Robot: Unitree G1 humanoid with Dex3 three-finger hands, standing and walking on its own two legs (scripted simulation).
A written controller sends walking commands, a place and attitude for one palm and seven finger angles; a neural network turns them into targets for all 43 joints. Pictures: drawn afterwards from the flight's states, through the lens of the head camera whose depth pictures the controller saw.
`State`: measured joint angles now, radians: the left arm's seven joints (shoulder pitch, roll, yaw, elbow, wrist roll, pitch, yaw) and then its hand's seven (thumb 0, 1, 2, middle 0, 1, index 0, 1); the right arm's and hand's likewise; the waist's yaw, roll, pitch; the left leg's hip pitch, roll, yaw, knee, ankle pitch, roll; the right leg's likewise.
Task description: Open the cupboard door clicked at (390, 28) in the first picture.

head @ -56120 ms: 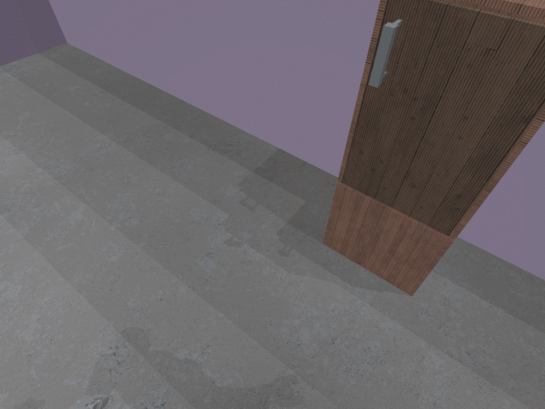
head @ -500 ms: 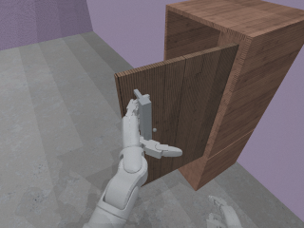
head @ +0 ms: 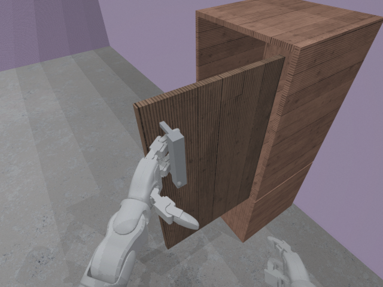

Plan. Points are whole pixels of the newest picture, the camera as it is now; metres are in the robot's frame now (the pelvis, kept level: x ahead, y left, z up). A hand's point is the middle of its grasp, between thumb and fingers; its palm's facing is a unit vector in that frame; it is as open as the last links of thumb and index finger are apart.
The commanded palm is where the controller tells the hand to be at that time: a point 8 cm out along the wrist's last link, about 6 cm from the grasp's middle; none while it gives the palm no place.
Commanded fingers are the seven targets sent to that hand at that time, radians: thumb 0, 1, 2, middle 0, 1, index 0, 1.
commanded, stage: slide the hand sideways off the handle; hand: left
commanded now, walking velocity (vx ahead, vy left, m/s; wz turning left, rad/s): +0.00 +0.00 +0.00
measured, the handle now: (172, 154) +0.34 +0.07 +0.14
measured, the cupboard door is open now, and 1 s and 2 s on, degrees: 89 88 88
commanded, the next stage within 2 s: draw the hand back to the body in 0.66 s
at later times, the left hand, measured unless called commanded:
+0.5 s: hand (143, 202) +0.23 +0.11 +0.13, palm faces -0.10 -0.99 -0.05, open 16.2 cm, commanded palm +0.20 +0.17 +0.14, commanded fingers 0.00 -0.50 0.30 -0.15 -0.30 -0.15 -0.30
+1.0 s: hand (110, 205) +0.22 +0.16 +0.13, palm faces -0.06 -1.00 -0.06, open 16.3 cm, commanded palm +0.19 +0.21 +0.15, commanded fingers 0.00 -0.50 0.30 -0.15 -0.30 -0.15 -0.30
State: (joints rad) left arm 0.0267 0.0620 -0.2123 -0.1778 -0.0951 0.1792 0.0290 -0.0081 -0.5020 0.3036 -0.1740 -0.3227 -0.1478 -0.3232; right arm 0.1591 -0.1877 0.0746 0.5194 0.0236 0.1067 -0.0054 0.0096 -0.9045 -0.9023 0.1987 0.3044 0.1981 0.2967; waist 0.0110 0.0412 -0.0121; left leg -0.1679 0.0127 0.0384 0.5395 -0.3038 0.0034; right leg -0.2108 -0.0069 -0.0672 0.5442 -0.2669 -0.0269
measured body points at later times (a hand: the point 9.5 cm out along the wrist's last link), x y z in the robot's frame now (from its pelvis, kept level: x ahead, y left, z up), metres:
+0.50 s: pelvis +0.02 -0.01 +0.00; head +0.00 -0.03 +0.45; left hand +0.23 +0.16 +0.13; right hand +0.21 -0.23 -0.07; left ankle +0.00 +0.12 -0.73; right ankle +0.02 -0.10 -0.73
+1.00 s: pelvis +0.02 +0.01 +0.00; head -0.01 -0.01 +0.45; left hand +0.22 +0.21 +0.14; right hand +0.21 -0.20 -0.06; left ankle +0.00 +0.12 -0.73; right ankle +0.02 -0.10 -0.73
